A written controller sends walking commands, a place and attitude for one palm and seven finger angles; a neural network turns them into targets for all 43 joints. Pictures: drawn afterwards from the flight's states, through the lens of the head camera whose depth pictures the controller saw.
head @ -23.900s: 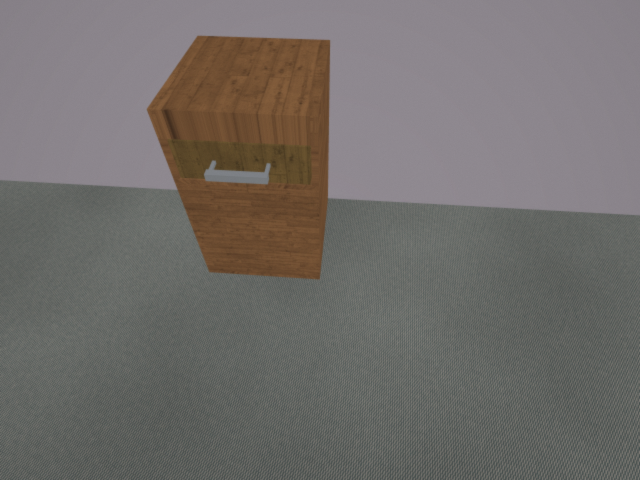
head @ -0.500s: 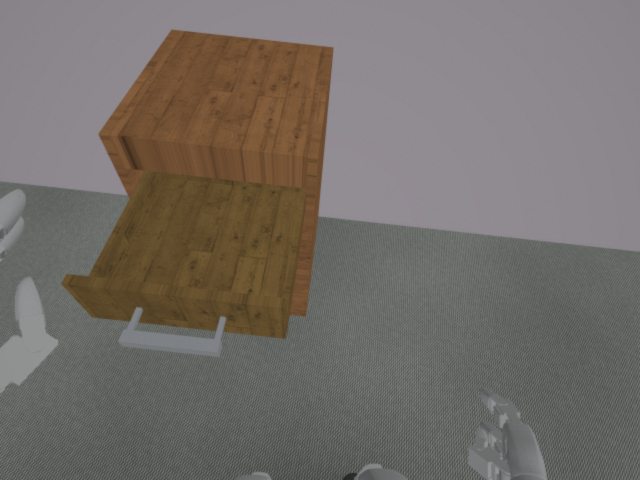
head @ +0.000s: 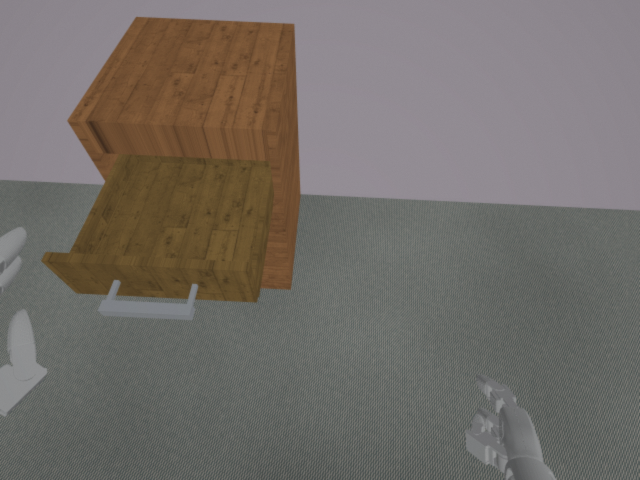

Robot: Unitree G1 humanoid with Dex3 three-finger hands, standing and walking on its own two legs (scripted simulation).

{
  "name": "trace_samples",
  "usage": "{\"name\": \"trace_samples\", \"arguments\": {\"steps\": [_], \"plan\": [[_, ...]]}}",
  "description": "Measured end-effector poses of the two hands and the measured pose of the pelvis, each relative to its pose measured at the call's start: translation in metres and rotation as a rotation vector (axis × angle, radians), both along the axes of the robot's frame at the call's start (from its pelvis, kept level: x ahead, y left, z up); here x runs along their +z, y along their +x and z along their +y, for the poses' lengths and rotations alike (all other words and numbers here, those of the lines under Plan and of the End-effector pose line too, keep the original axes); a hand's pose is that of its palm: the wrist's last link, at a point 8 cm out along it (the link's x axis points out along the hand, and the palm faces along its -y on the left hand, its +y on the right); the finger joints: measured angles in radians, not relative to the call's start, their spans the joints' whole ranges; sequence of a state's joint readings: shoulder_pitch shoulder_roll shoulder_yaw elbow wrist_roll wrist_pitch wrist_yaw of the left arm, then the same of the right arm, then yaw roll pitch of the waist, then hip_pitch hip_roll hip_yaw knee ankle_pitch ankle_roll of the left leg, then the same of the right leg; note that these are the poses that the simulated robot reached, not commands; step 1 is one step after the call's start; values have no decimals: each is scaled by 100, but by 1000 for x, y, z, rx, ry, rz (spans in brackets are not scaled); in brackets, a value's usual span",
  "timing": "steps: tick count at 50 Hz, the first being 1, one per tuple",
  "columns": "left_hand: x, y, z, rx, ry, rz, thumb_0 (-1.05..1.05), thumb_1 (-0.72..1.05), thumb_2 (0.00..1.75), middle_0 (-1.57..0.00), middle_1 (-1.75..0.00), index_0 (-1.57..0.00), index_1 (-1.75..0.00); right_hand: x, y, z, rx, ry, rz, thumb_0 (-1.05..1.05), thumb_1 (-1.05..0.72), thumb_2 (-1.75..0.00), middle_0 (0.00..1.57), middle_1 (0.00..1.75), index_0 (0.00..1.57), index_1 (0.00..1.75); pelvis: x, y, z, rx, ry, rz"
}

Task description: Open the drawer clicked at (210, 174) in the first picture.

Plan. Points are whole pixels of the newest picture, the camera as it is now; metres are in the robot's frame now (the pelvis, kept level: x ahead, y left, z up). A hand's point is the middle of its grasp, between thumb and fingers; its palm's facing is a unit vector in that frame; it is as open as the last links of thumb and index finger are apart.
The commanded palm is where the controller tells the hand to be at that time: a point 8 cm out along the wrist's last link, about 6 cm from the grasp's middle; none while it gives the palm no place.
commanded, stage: stop stepping back and stand still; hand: left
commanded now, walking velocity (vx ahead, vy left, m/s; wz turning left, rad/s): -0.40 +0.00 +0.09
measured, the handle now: (151, 299) +0.44 +0.35 -0.23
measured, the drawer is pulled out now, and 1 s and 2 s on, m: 0.29 0.29 0.29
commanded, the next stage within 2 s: let the arm hang, fingers relaxed in 0.82 s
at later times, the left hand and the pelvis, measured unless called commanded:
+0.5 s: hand out of the picture +0.08 +0.18 +0.15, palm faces +0.39 -0.80 -0.45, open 7.4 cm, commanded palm +0.03 +0.22 +0.17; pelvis -0.09 -0.06 +0.00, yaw +2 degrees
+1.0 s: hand out of the picture +0.08 +0.21 +0.04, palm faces +0.32 -0.86 -0.40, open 7.4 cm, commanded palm none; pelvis -0.11 -0.04 -0.02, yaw +8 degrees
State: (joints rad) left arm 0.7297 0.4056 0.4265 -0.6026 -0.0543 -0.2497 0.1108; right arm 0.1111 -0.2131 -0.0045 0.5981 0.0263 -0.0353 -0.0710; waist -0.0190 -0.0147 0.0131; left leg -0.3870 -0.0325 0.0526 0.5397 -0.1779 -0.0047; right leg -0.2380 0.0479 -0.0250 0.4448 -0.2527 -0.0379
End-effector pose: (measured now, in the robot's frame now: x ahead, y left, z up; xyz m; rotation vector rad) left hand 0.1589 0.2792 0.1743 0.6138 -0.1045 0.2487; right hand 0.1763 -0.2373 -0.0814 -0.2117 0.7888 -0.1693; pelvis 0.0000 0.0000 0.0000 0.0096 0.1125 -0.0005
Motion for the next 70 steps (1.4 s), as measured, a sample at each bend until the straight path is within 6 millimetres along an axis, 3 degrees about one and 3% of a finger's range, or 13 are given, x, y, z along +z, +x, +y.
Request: {"name": "trace_samples", "arguments": {"steps": [7, 14, 18, 24, 30, 37, 41, 47, 52, 55, 58, 60, 70], "plan": [[-23, -30, -29, -10, -88, -7, 2, 89, 90, -21, -30, -21, -30, 1, -27, -16, 31, -18, -64, 1, -90, -90, 20, 30, 20, 30, -10, -41, -19, -5, 21, -46], [12, -80, -68, -48, 32, -110, 2, 88, 90, -22, -30, -22, -30, -12, -74, -30, 37, 57, -96, 1, -90, -90, 20, 30, 20, 30, -19, -73, -51, 8, -4, -118], [21, -100, -68, 11, -3, -169, 2, 88, 90, -22, -30, -22, -30, -15, -105, -46, 18, 59, -15, 1, -90, -90, 20, 30, 20, 30, -10, -83, -59, 13, 22, -111], [-4, -113, -61, 108, -89, -99, 1, 88, 90, -21, -30, -21, -30, -7, -140, -72, -25, 4, 13, 1, -90, -90, 20, 30, 20, 30, 0, -93, -63, 28, 49, -74], [-8, -131, -65, 56, -96, -118, 2, 88, 90, -21, -30, -21, -30, 0, -148, -79, 6, -84, -24, 1, -90, -90, 20, 30, 20, 30, -9, -108, -56, 64, 16, -95], [19, -148, -58, 84, 30, -228, 2, 88, 90, -22, -30, -22, -30, -12, -134, -56, 35, 14, -83, 1, -90, -90, 20, 30, 20, 30, -16, -105, -62, 75, 9, -141], [12, -148, -47, 141, -30, -255, 2, 88, 90, -21, -30, -22, -30, -16, -125, -42, 68, 44, -48, 1, -90, -90, 20, 30, 20, 30, -13, -107, -58, 75, 0, -133], [-28, -134, -39, 135, -145, -149, 1, 89, 90, -21, -30, -21, -30, -8, -119, -27, 121, 14, -64, 1, -90, -90, 20, 30, 20, 30, -15, -107, -46, 92, -19, -115], [-169, -116, -28, 230, -348, 420, 1, 89, 90, -20, -30, -20, -30, -37, -130, -22, 182, 21, 106, 1, -90, -90, 20, 30, 20, 30, -18, -108, -39, 151, -2, -89], [-250, -140, -48, 271, -460, 728, 1, 90, 90, -20, -30, -20, -30, -48, -143, -23, 181, 26, 184, 1, -90, -90, 20, 30, 20, 30, -23, -106, -44, 136, 34, -100], [-303, -184, -80, 279, -547, 1001, 1, 90, 90, -20, -30, -20, -30, -52, -160, -29, 130, 28, 250, 1, -90, -90, 20, 30, 20, 30, -22, -106, -46, 122, 21, -122], [-321, -216, -98, 292, -601, 1145, 2, 91, 90, -20, -30, -20, -30, -51, -175, -33, 101, 19, 303, 1, -90, -90, 20, 30, 20, 30, -18, -106, -46, 120, 11, -127], [-323, -311, -82, 507, -617, 1384, 0, 95, 90, -21, -30, -21, -30, -61, -238, -39, 57, 3, 555, 1, -90, -90, 20, 30, 20, 30, -8, -108, -44, 128, -9, -129]]}}
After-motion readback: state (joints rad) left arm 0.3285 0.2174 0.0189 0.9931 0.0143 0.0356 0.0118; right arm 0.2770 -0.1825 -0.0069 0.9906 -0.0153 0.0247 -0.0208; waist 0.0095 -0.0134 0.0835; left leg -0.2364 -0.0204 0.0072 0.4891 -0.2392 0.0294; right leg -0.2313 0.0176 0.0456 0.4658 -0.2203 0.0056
